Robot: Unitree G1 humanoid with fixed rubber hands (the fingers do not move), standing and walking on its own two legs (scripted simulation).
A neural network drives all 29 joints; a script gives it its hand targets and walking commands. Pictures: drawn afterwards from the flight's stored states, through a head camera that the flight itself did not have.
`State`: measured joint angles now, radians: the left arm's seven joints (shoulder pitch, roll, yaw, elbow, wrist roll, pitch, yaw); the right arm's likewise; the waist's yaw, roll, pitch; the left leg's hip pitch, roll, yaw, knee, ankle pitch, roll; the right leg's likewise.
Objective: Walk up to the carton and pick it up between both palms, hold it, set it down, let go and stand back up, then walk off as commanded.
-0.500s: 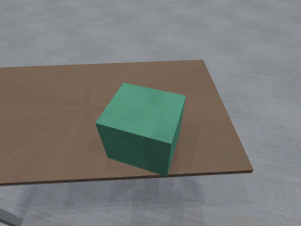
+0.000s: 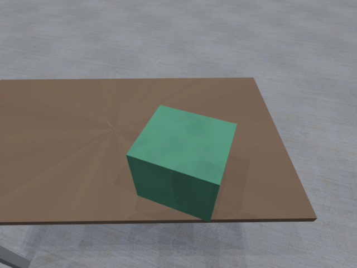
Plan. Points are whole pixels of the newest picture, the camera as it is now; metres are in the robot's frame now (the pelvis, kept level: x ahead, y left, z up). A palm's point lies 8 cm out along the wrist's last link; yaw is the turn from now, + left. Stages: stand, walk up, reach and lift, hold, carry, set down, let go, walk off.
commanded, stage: walk up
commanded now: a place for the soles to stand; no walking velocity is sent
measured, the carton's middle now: (184, 161) +0.40 +0.00 +0.00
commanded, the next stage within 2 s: reach and lift in 0.84 s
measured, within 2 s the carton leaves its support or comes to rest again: neither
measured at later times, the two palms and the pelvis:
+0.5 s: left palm out of the picture +0.06 +0.29 -0.11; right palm out of the picture +0.09 -0.29 -0.13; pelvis +0.00 -0.01 +0.00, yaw +1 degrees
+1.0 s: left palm out of the picture +0.13 +0.27 -0.13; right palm out of the picture +0.13 -0.29 -0.13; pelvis -0.01 -0.02 -0.02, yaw -2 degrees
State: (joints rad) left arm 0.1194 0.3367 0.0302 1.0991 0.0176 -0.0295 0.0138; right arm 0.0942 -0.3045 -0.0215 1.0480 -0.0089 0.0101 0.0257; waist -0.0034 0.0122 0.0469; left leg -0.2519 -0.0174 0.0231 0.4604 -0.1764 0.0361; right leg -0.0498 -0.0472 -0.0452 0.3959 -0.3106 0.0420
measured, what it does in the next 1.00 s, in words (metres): stands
